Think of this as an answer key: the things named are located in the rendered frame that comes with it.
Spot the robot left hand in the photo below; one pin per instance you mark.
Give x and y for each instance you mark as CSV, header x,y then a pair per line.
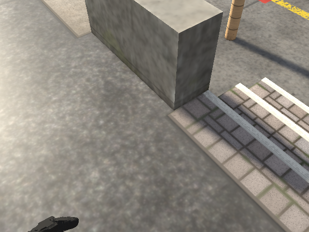
x,y
56,224

